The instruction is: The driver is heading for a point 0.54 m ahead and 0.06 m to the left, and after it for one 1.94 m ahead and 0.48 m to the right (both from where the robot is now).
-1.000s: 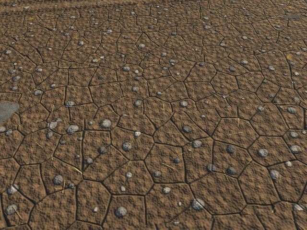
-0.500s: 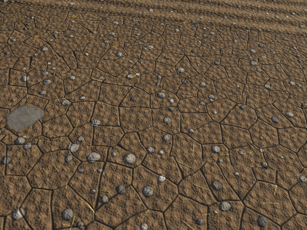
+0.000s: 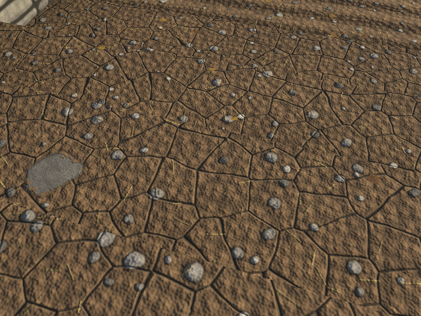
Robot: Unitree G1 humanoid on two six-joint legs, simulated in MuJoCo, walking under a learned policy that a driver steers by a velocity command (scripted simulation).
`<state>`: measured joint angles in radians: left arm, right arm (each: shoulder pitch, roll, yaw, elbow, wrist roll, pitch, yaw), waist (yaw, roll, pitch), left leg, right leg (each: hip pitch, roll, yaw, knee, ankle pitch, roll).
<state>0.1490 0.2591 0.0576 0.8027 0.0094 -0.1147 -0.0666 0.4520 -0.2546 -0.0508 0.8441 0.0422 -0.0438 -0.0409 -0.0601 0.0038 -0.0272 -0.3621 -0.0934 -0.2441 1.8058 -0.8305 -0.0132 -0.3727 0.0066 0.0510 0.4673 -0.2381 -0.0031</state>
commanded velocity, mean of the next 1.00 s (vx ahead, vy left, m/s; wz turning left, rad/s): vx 0.39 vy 0.00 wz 0.06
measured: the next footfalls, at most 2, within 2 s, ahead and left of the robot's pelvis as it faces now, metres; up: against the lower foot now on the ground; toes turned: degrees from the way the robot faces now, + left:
left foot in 0.40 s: +0.38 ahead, +0.05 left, +0.00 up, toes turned +0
right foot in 0.78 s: +0.49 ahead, -0.18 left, +0.00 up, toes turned +6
